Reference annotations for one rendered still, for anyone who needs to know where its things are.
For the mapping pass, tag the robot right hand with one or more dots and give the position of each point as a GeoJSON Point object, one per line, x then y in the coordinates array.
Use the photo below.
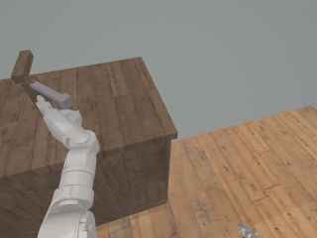
{"type": "Point", "coordinates": [247, 232]}

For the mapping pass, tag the tap lever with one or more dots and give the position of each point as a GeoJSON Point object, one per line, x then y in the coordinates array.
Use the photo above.
{"type": "Point", "coordinates": [64, 100]}

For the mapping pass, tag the counter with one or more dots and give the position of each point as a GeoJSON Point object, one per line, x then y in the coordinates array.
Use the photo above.
{"type": "Point", "coordinates": [119, 102]}

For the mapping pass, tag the robot left hand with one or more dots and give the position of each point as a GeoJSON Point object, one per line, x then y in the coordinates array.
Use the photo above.
{"type": "Point", "coordinates": [58, 121]}

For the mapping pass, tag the robot left forearm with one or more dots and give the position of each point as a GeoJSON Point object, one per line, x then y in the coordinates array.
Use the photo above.
{"type": "Point", "coordinates": [75, 190]}

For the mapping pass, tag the robot left upper arm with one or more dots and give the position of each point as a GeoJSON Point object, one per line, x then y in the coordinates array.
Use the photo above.
{"type": "Point", "coordinates": [79, 223]}

